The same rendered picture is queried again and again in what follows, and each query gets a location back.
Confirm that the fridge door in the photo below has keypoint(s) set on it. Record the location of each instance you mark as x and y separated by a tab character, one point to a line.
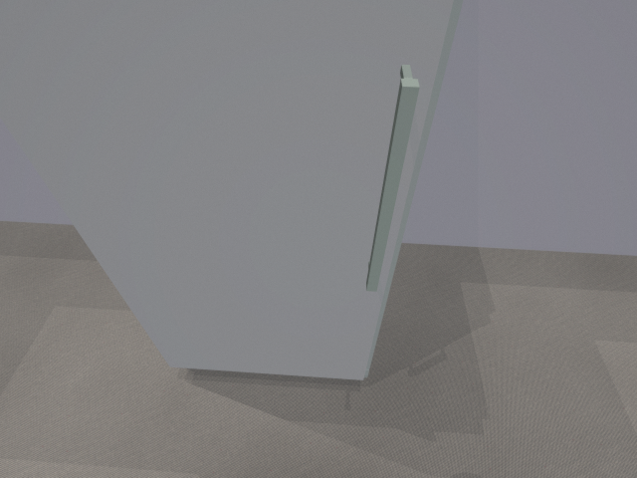
224	161

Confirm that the handle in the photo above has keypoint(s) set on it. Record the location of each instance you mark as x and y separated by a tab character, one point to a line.
404	113

